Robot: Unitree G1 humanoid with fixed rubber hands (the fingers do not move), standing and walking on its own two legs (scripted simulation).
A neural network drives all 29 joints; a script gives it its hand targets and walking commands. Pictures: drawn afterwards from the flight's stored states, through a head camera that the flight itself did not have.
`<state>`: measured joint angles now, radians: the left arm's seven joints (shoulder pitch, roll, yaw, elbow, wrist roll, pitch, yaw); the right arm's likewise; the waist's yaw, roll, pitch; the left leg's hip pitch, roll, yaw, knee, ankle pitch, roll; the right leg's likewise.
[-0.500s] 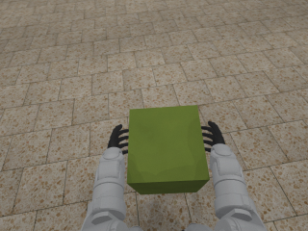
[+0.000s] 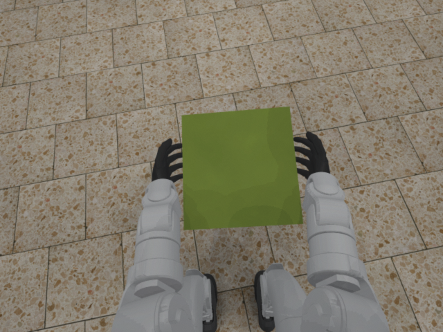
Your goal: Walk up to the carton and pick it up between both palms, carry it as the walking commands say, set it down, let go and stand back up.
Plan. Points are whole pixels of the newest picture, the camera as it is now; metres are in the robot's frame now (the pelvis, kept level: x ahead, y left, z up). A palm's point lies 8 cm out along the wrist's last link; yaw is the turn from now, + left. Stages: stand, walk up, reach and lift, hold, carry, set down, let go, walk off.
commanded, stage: set down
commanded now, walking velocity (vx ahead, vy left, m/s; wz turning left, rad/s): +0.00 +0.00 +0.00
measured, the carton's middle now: (239, 178) +0.40 -0.03 -0.13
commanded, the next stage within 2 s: none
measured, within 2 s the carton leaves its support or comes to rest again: neither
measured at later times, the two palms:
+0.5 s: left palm (178, 175) +0.42 +0.11 -0.13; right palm (306, 177) +0.39 -0.17 -0.13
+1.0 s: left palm (184, 177) +0.45 +0.11 -0.22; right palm (294, 180) +0.42 -0.17 -0.21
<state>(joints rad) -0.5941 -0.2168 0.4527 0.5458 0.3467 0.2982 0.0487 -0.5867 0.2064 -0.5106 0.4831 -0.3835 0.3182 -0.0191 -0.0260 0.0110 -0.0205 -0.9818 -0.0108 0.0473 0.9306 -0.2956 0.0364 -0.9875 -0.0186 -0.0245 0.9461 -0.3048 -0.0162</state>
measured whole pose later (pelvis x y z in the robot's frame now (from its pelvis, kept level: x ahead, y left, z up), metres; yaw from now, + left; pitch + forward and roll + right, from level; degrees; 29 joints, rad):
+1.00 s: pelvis -0.02 +0.01 -0.15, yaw -2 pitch +41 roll -1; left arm -0.90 -0.07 0.36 0.71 0.19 0.29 0.19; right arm -0.84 0.09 -0.48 0.60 -0.24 0.30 -0.12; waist -0.03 0.04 -0.20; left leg -1.81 -0.06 0.00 1.57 -0.47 0.03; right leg -1.80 0.01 -0.01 1.56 -0.47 0.01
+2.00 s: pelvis -0.04 +0.00 -0.27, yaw -1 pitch +39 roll -1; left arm -1.32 0.12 0.30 0.84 0.12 0.28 0.20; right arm -1.24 -0.03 -0.47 0.69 -0.15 0.28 -0.18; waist -0.02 0.02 0.20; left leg -2.13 -0.07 0.00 1.97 -0.53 0.01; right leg -2.12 0.03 -0.02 1.96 -0.53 0.00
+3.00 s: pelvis -0.04 -0.01 -0.33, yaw -4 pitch +36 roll +0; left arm -1.46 0.19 0.30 0.98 0.11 0.25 0.02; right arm -1.40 -0.22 -0.37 0.93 -0.02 0.25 -0.15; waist -0.01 -0.03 0.32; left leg -2.24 -0.02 0.00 2.20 -0.58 0.00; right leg -2.26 0.08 -0.03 2.17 -0.54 -0.01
